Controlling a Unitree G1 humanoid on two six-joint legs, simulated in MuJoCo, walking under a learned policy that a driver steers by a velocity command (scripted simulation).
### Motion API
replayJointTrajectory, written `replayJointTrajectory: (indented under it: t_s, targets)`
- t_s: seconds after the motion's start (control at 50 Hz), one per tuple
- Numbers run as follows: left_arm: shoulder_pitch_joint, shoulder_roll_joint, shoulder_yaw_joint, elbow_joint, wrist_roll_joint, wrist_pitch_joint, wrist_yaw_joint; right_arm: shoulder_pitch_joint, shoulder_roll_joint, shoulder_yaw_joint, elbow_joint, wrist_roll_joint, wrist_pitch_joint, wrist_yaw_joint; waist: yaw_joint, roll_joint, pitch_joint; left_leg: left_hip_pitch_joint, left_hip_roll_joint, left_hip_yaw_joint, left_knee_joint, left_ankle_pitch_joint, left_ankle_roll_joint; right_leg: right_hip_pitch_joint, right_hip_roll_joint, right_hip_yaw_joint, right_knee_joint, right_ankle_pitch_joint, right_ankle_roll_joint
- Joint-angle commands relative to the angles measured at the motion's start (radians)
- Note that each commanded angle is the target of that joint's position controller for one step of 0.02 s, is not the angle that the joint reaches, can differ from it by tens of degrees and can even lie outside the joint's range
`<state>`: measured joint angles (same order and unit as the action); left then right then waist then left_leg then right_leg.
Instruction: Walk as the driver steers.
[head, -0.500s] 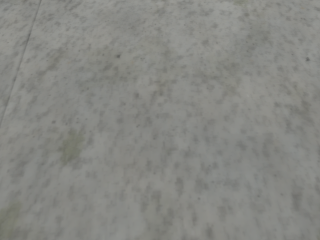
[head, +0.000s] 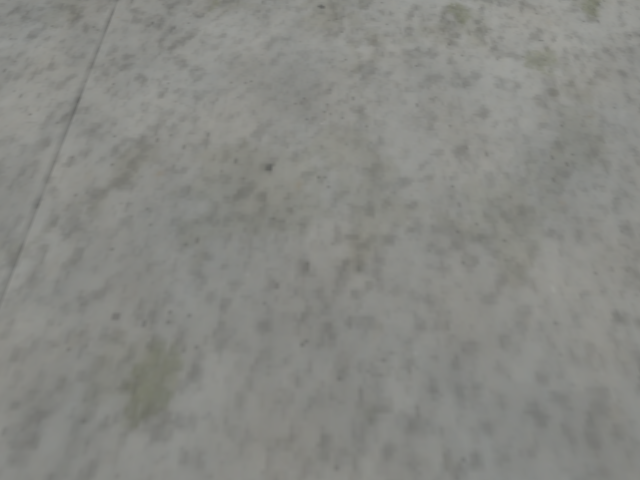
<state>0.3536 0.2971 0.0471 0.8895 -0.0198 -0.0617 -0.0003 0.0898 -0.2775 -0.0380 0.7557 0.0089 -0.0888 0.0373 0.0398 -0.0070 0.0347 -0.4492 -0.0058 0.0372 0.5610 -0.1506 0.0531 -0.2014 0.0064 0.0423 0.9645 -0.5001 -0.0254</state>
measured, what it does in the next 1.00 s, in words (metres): walks ahead: right foot, then left foot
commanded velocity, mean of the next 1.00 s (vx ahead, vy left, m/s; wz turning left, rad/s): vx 0.50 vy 0.00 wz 0.23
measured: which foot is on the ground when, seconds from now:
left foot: down 0.00-0.46, up 0.48-0.94, down 0.96-1.00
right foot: up 0.00-0.44, down 0.46-0.96, up 0.98-1.00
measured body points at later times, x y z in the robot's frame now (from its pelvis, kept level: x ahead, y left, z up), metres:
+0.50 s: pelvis +0.27 -0.03 +0.00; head +0.30 -0.04 +0.45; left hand +0.47 +0.23 -0.08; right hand +0.29 -0.32 -0.13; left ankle +0.10 +0.09 -0.69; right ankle +0.38 -0.13 -0.73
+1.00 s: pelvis +0.50 +0.06 +0.00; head +0.54 +0.08 +0.45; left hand +0.41 +0.33 -0.14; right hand +0.78 -0.11 -0.08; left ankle +0.57 +0.19 -0.73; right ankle +0.39 -0.13 -0.69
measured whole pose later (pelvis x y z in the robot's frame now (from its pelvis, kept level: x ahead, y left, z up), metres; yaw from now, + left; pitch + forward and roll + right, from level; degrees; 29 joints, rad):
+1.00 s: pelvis +0.50 +0.06 +0.00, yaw +15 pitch +2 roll -2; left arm 0.36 0.29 0.06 0.97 -0.03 -0.06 -0.01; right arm 0.03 -0.26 -0.05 0.70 0.00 -0.06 0.02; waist 0.07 0.00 0.05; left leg -0.46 0.04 0.04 0.59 -0.13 0.04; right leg -0.12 -0.06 -0.05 0.76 -0.49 0.02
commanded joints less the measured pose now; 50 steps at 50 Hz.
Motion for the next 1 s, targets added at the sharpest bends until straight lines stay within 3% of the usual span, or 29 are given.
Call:
replayJointTrajectory:
  t_s: [0.02,0.04,0.06,0.12,0.18,0.26,0.34,0.4,0.42,0.44,0.46,0.48,0.5,0.52,0.54,0.56,0.58,0.62,0.66,0.74,0.8,0.86,0.9,0.92,0.94,0.96,0.98,1.0]
  targets:
    - [-0.081,0.135,0.024,-0.11,-0.015,-0.045,-0.001,0.186,-0.144,-0.04,0.001,-0.004,-0.001,-0.007,-0.106,0.071,-0.117,0.517,0.305,-0.481,-0.305,-0.141,0.18,-0.536,-0.09,0.036,0.266,0.108,-0.022]
    - [-0.089,0.123,0.028,-0.113,0.001,-0.041,0.002,0.144,-0.121,-0.035,-0.004,-0.012,-0.004,-0.006,-0.077,0.07,-0.075,0.416,0.273,-0.41,-0.331,-0.047,0.177,-0.493,-0.121,0.035,0.208,0.169,-0.014]
    - [-0.067,0.108,0.028,-0.107,0.005,-0.032,0.001,0.124,-0.104,-0.03,-0.004,-0.021,-0.008,-0.005,-0.049,0.092,-0.073,0.357,0.247,-0.359,-0.357,0.013,0.17,-0.431,-0.142,0.042,0.181,0.208,-0.009]
    - [-0.059,0.068,0.022,-0.104,0.011,-0.007,0.006,0.134,-0.118,-0.035,0.018,-0.012,-0.022,-0.008,-0.026,0.086,-0.051,0.289,0.227,-0.259,-0.416,0.133,0.191,-0.411,-0.154,0.024,0.102,0.264,0.02]
    - [-0.171,0.059,0.019,-0.145,0.025,-0.008,0.009,0.183,-0.143,-0.042,0.047,-0.006,-0.016,-0.022,-0.049,0.053,-0.012,0.299,0.211,-0.214,-0.439,0.199,0.191,-0.476,-0.153,0.017,-0.066,0.401,0.049]
    - [-0.313,0.032,0.009,-0.182,0.019,-0.026,-0.004,0.249,-0.165,-0.048,0.076,0.007,0.0,-0.039,-0.095,0.054,0.013,0.307,0.17,-0.169,-0.428,0.171,0.157,-0.42,-0.099,-0.005,-0.326,0.577,0.064]
    - [-0.42,0.043,0.008,-0.217,0.007,-0.044,-0.025,0.314,-0.168,-0.052,0.105,0.017,0.019,-0.047,-0.121,0.069,0.028,0.373,0.203,-0.221,-0.362,0.142,0.15,-0.382,-0.063,0.006,-0.449,0.575,0.059]
    - [-0.38,0.087,0.022,-0.212,0.006,-0.057,-0.031,0.303,-0.184,-0.063,0.107,0.017,0.032,-0.057,-0.078,0.101,0.007,0.416,0.233,-0.279,-0.28,0.173,0.124,-0.284,-0.051,0.016,-0.5,0.482,0.03]
    - [-0.313,0.104,0.032,-0.194,0.007,-0.06,-0.028,0.288,-0.182,-0.064,0.103,0.016,0.037,-0.058,-0.038,0.107,-0.023,0.405,0.217,-0.274,-0.215,0.238,0.109,-0.183,-0.039,-0.002,-0.527,0.458,0.011]
    - [-0.184,0.146,0.053,-0.159,0.012,-0.063,-0.019,0.284,-0.155,-0.054,0.096,0.01,0.038,-0.056,0.02,0.089,-0.111,0.356,0.157,-0.241,-0.065,0.291,0.08,0.016,-0.049,-0.004,-0.532,0.457,-0.022]
    - [-0.015,0.211,0.072,-0.139,0.029,-0.063,-0.01,0.274,-0.092,-0.032,0.062,-0.01,0.037,-0.054,0.086,-0.011,-0.275,0.189,0.079,-0.188,0.228,0.103,0.043,0.304,-0.219,0.157,-0.488,0.44,-0.084]
    - [0.035,0.277,0.088,-0.116,0.031,-0.048,-0.012,0.406,0.005,-0.005,0.033,0.009,0.019,-0.051,0.024,-0.312,-0.397,-0.18,-0.058,-0.095,0.551,-0.409,-0.016,0.608,-0.441,0.582,-0.582,0.244,-0.226]
    - [0.02,0.171,0.062,-0.129,0.024,-0.045,-0.014,0.378,-0.099,-0.027,0.05,0.03,0.013,-0.052,0.05,-0.234,-0.352,-0.286,0.001,-0.187,0.688,-0.439,-0.018,0.559,-0.426,0.656,-0.651,0.077,-0.219]
    - [-0.039,0.112,0.045,-0.137,0.02,-0.045,-0.011,0.291,-0.158,-0.047,0.031,0.04,0.013,-0.052,0.054,-0.157,-0.213,-0.326,0.041,-0.18,0.711,-0.349,-0.013,0.436,-0.391,0.493,-0.669,0.086,-0.175]
    - [-0.099,0.093,0.037,-0.138,0.023,-0.045,-0.011,0.252,-0.149,-0.049,0.025,0.034,0.018,-0.055,0.027,-0.098,-0.142,-0.293,0.081,-0.157,0.693,-0.267,-0.019,0.312,-0.349,0.375,-0.693,0.185,-0.153]
    - [-0.141,0.065,0.031,-0.133,0.026,-0.044,-0.012,0.229,-0.137,-0.053,0.019,0.023,0.023,-0.055,0.007,-0.09,-0.085,-0.268,0.106,-0.154,0.65,-0.214,-0.024,0.217,-0.314,0.288,-0.724,0.267,-0.145]
    - [-0.167,0.055,0.028,-0.128,0.033,-0.047,-0.011,0.238,-0.117,-0.056,0.017,0.023,0.034,-0.051,-0.021,-0.114,-0.06,-0.218,0.131,-0.156,0.622,-0.176,-0.027,0.146,-0.291,0.214,-0.755,0.317,-0.137]
    - [-0.184,0.06,0.034,-0.115,0.031,-0.055,-0.011,0.234,-0.075,-0.051,0.003,0.025,0.055,-0.046,-0.039,-0.107,-0.033,-0.189,0.147,-0.139,0.589,-0.145,-0.037,0.08,-0.282,0.124,-0.805,0.391,-0.15]
    - [-0.181,0.086,0.045,-0.099,0.03,-0.062,-0.007,0.2,-0.063,-0.05,-0.023,0.019,0.069,-0.045,-0.044,-0.078,-0.011,-0.221,0.155,-0.141,0.531,-0.092,-0.048,0.068,-0.29,0.059,-0.834,0.452,-0.165]
    - [-0.15,0.117,0.056,-0.07,0.028,-0.055,0.001,0.11,-0.044,-0.039,-0.054,0.011,0.063,-0.027,-0.017,-0.045,0.006,-0.208,0.144,-0.119,0.308,0.092,-0.05,0.087,-0.264,-0.073,-0.853,0.521,-0.159]
    - [-0.09,0.14,0.058,-0.032,0.006,-0.041,-0.004,-0.005,-0.026,-0.024,-0.087,0.004,0.049,-0.013,0.012,-0.027,0.047,-0.163,0.114,-0.058,0.138,0.126,-0.037,0.099,-0.257,-0.097,-0.859,0.517,-0.167]
    - [-0.042,0.173,0.065,0.002,-0.016,-0.024,-0.008,-0.085,-0.052,-0.024,-0.115,0.005,0.038,-0.003,0.018,-0.04,0.067,-0.154,0.099,-0.041,0.035,0.074,-0.024,0.18,-0.292,-0.054,-0.816,0.542,-0.163]
    - [-0.043,0.193,0.069,0.015,-0.02,-0.012,-0.007,-0.066,-0.085,-0.035,-0.114,0.008,0.03,0.001,-0.016,-0.064,0.042,-0.076,0.074,-0.034,-0.017,0.021,-0.008,0.213,-0.31,-0.028,-0.754,0.61,-0.145]
    - [-0.064,0.197,0.068,0.017,-0.023,-0.007,-0.005,0.007,-0.109,-0.049,-0.093,0.006,0.025,-0.001,-0.071,-0.071,-0.002,0.052,0.046,-0.011,-0.064,0.037,0.007,0.199,-0.291,-0.045,-0.666,0.726,-0.123]
    - [-0.06,0.169,0.057,0.022,-0.02,-0.006,-0.004,0.154,-0.156,-0.076,-0.042,0.002,0.024,-0.009,-0.14,-0.056,-0.098,0.281,0.018,0.008,-0.081,0.064,0.03,0.139,-0.236,-0.083,-0.491,0.811,-0.092]
    - [-0.055,0.107,0.032,0.003,0.004,-0.01,-0.005,0.328,-0.232,-0.104,-0.006,-0.009,0.027,-0.025,-0.207,0.021,-0.244,0.58,0.163,-0.138,-0.043,0.094,0.082,-0.049,-0.174,-0.123,-0.205,0.598,-0.042]
    - [0.052,-0.021,-0.004,-0.019,0.014,-0.023,-0.009,0.359,-0.319,-0.114,-0.002,-0.023,0.033,-0.034,-0.14,0.282,-0.369,0.847,0.423,-0.578,-0.144,-0.058,0.222,-0.404,-0.004,-0.107,0.144,-0.031,0.022]
    - [0.011,0.076,0.019,-0.003,-0.016,-0.036,-0.009,0.352,-0.23,-0.091,-0.012,-0.022,0.027,-0.03,-0.176,0.202,-0.388,0.79,0.434,-0.692,-0.235,-0.164,0.235,-0.482,-0.021,0.05,0.291,-0.108,0.019]
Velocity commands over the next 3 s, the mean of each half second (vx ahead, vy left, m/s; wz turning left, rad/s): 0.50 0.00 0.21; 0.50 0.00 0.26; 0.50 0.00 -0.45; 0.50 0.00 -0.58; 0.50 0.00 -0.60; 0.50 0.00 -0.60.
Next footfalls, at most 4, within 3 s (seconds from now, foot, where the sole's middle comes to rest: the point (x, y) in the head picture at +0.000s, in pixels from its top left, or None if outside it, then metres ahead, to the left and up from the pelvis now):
0.46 right None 0.42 -0.13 -0.76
0.96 left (242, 406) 0.60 0.21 -0.76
1.48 right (346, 289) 0.91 -0.01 -0.76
1.98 left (295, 189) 1.24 0.13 -0.76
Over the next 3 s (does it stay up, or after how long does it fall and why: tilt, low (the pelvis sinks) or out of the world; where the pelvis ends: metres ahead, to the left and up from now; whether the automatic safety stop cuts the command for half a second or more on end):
stays up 1.52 -0.24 -0.01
